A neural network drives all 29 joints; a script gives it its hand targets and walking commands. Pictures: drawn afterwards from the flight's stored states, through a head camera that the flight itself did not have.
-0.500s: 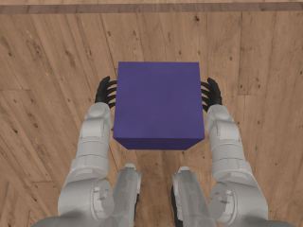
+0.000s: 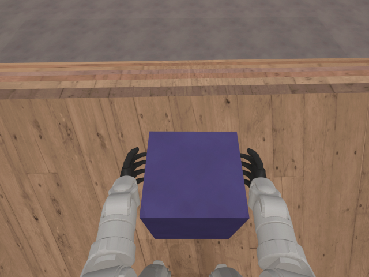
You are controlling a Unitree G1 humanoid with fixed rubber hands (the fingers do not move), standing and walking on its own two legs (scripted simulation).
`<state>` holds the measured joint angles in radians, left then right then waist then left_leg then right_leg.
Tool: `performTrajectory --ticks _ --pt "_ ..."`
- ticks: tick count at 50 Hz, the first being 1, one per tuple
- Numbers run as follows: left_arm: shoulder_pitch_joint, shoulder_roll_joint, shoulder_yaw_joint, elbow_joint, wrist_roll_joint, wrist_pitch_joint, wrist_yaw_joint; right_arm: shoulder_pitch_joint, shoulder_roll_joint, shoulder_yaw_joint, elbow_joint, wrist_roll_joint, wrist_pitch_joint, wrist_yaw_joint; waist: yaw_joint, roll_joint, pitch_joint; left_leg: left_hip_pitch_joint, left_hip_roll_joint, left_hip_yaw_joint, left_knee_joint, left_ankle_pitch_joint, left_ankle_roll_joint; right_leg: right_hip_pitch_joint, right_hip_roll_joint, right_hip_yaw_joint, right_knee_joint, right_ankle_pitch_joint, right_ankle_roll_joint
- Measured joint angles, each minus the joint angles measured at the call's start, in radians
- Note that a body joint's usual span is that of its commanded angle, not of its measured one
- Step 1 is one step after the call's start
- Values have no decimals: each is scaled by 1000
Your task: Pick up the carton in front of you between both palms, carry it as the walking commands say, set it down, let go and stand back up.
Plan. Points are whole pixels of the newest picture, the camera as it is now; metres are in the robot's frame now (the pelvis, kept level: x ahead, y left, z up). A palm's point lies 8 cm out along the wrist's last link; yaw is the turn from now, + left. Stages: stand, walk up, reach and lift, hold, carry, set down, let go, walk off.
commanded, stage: reach and lift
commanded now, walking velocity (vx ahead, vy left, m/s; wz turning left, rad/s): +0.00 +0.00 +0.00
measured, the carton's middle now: (192, 189) +0.33 +0.00 -0.09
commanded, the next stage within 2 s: hold in 1.28 s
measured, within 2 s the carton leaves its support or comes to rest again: neither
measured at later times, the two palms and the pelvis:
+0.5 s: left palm (120, 174) +0.30 +0.15 +0.07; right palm (272, 176) +0.30 -0.15 +0.07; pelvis +0.00 +0.00 +0.04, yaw +0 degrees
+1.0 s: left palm (119, 166) +0.31 +0.15 +0.08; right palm (272, 168) +0.31 -0.15 +0.08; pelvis +0.02 +0.00 +0.05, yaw +0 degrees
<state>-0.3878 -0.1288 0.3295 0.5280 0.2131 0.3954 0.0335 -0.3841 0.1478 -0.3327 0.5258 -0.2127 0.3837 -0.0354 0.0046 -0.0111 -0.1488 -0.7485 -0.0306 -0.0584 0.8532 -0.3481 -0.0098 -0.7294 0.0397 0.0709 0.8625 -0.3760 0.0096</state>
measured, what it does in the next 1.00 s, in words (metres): rises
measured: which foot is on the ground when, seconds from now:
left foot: down 0.00-1.00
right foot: down 0.00-1.00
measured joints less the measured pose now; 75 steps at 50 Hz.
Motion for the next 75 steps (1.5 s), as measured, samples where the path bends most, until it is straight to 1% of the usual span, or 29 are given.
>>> performTrajectory --ticks 6,12,18,23,35,53,66,71,75 --pt "64 -11 -25 -58 4 56 -3 61 7 27 -55 -9 57 9 0 2 33 213 4 -3 -150 45 1 213 -6 2 -151 46 -3" --pt "107 -27 -44 -129 20 134 -9 102 9 49 -123 -17 138 22 -1 4 72 414 6 -8 -292 95 2 415 -13 1 -293 95 -5" --pt "85 -33 -30 -124 69 197 -28 78 15 32 -115 -64 200 41 -3 3 113 534 9 -7 -368 127 3 533 -14 3 -367 127 -6" --pt "54 -41 1 -114 96 209 -43 50 23 5 -106 -90 212 53 -2 4 154 552 10 -4 -368 133 3 550 -13 6 -366 134 -6" --pt "40 -43 1 -154 92 215 -48 35 28 4 -146 -90 217 58 -2 4 187 568 9 -5 -393 147 4 566 -16 7 -392 148 -4" --pt "120 -25 -91 -237 69 270 -36 113 6 89 -227 -70 270 55 -2 3 170 643 10 -2 -472 158 6 641 -21 11 -473 161 -3" --pt "138 -21 -110 -280 59 308 -35 129 3 111 -268 -58 309 52 0 4 175 672 13 -4 -486 162 3 669 -18 10 -486 164 -6" --pt "160 -16 -135 -337 44 339 -32 152 -2 138 -328 -41 343 45 -6 5 172 692 14 -9 -501 170 2 692 -18 6 -504 173 -7" --pt "150 -18 -131 -333 48 362 -35 146 -1 132 -329 -43 368 46 -8 5 174 705 14 -10 -503 173 3 706 -18 5 -506 176 -7"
